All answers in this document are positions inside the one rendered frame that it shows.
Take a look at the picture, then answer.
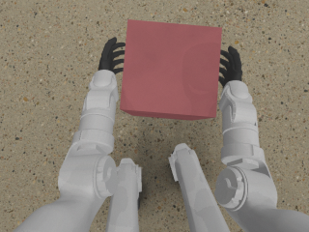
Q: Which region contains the right robot forearm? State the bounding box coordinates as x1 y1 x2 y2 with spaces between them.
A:
218 80 274 183

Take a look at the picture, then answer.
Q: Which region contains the left robot hand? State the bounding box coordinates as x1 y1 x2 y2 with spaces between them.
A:
98 37 126 74

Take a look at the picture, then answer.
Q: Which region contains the right robot upper arm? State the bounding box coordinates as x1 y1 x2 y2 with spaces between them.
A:
214 166 309 232

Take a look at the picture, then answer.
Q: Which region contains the right robot thigh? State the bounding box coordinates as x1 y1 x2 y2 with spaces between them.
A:
168 148 231 232

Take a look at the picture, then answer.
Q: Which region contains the right robot shin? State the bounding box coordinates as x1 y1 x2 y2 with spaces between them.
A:
172 143 199 161

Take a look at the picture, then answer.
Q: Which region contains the left robot upper arm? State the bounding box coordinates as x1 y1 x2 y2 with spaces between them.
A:
14 153 119 232

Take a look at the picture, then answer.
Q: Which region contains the right robot hand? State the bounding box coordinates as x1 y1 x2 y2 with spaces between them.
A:
218 46 242 89

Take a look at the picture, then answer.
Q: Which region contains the carton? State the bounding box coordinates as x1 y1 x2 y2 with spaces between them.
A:
120 19 222 121

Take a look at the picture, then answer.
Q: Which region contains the left robot forearm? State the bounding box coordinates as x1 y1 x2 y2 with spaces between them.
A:
58 70 119 191

